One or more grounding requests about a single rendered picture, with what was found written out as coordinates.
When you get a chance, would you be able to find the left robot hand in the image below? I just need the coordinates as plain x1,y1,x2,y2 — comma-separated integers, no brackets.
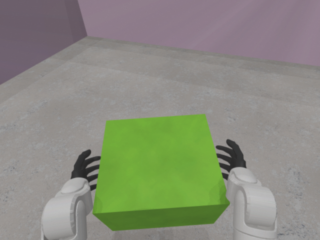
71,149,101,191

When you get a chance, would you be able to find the right robot hand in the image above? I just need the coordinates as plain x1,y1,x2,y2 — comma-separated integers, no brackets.
216,139,247,180

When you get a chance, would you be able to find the robot right forearm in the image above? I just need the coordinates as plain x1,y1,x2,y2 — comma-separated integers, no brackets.
225,167,278,240

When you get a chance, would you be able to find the carton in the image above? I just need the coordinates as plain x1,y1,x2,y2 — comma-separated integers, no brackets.
92,114,230,231

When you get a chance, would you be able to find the robot left forearm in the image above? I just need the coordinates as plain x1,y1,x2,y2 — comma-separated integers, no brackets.
41,177,93,240

